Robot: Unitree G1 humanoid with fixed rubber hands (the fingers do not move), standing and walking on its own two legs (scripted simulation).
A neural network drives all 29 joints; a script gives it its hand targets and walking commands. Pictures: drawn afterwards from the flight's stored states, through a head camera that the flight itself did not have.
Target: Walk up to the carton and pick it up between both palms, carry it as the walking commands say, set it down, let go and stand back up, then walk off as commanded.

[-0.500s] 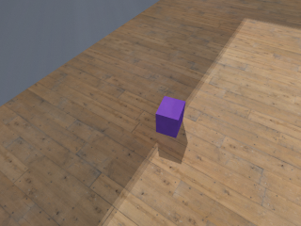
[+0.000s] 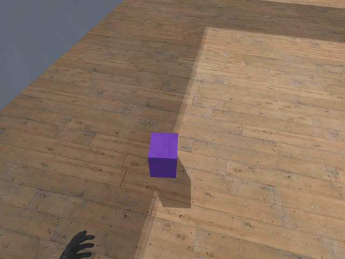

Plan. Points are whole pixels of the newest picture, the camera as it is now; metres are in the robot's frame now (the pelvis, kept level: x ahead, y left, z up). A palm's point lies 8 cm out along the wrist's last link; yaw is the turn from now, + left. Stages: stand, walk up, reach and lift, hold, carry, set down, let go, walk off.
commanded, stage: walk up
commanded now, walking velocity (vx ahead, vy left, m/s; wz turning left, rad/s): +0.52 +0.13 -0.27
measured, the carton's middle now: (163, 155) +0.84 -0.03 -0.66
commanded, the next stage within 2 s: none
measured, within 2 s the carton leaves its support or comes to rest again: neither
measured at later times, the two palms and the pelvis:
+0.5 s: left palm out of the picture +0.18 +0.33 -0.14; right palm (226, 184) +0.36 -0.20 -0.13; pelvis +0.25 +0.07 -0.02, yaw -5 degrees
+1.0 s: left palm (76, 168) +0.46 +0.27 -0.13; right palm (242, 209) +0.28 -0.22 -0.13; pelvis +0.32 +0.04 +0.00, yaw -7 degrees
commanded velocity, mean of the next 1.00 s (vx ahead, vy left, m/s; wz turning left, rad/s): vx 0.24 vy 0.00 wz -0.12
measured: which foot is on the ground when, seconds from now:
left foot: down 0.00-0.12, up 0.14-0.48, down 0.50-1.00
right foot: up 0.00-0.10, down 0.12-0.50, up 0.52-1.00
